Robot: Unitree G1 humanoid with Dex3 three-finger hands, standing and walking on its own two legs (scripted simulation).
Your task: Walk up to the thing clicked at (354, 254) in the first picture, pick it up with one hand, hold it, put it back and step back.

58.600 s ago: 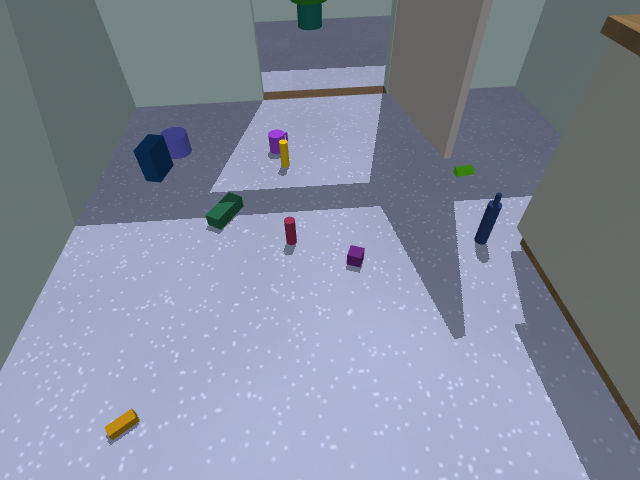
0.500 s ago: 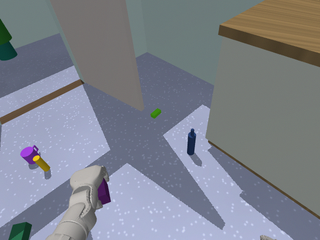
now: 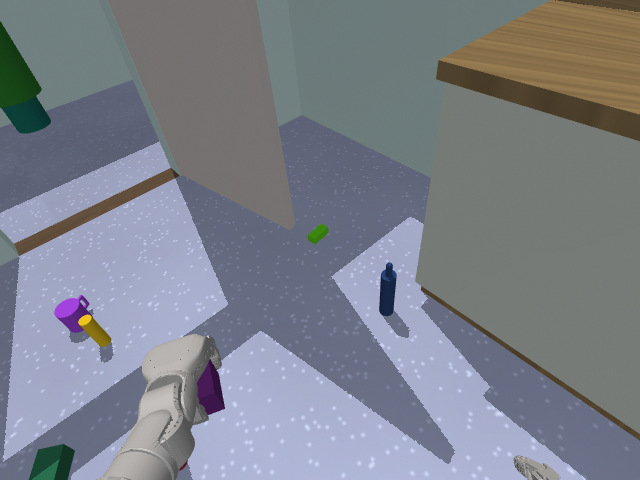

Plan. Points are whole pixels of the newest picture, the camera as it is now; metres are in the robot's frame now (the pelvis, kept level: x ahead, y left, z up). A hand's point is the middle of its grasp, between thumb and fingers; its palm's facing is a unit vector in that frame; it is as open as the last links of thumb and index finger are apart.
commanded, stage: hold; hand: left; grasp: from above
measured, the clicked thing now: (197, 389) +0.30 +0.22 -0.07
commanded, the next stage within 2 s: crouch in 0.80 s
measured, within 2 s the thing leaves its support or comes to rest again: neither
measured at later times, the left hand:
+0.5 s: hand (186, 391) +0.29 +0.22 -0.05, palm faces -0.44 -0.16 -0.88, open 9.3 cm
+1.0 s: hand (187, 378) +0.31 +0.23 -0.05, palm faces -0.43 -0.15 -0.89, open 9.3 cm
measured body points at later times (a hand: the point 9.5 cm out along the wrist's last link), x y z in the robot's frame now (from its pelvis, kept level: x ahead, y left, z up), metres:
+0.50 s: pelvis +0.00 +0.00 +0.00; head +0.01 -0.02 +0.45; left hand +0.31 +0.23 +0.01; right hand +0.15 -0.25 -0.11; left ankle +0.02 +0.13 -0.73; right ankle +0.02 -0.13 -0.73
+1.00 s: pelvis +0.01 +0.00 +0.00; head +0.03 -0.02 +0.45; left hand +0.32 +0.23 +0.00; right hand +0.15 -0.25 -0.11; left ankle +0.02 +0.13 -0.73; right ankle +0.02 -0.13 -0.73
